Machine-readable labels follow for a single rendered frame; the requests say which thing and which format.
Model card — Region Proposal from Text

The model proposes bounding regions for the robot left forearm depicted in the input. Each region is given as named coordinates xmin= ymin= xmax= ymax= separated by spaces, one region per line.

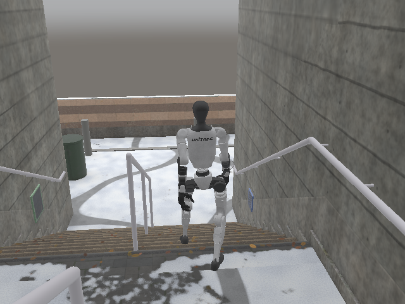
xmin=177 ymin=157 xmax=187 ymax=193

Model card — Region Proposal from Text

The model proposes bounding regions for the robot left shin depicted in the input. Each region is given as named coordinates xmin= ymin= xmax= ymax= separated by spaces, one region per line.
xmin=182 ymin=201 xmax=190 ymax=237

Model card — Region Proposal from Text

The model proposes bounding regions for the right robot thigh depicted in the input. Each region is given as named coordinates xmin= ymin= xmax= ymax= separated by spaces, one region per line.
xmin=212 ymin=177 xmax=227 ymax=227

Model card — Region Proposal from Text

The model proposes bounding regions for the left robot hand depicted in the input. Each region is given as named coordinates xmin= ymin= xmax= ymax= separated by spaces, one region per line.
xmin=178 ymin=192 xmax=194 ymax=212

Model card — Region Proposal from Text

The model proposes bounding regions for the robot left upper arm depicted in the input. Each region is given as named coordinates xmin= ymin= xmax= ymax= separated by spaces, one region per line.
xmin=176 ymin=128 xmax=189 ymax=165

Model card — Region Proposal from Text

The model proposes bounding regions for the robot right upper arm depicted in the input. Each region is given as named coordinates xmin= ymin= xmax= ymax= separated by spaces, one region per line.
xmin=214 ymin=127 xmax=229 ymax=162

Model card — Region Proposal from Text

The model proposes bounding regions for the robot right forearm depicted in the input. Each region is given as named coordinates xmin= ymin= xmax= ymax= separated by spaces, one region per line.
xmin=221 ymin=153 xmax=230 ymax=177

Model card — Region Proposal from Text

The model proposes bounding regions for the right robot hand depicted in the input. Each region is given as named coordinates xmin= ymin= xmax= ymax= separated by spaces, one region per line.
xmin=216 ymin=173 xmax=229 ymax=185

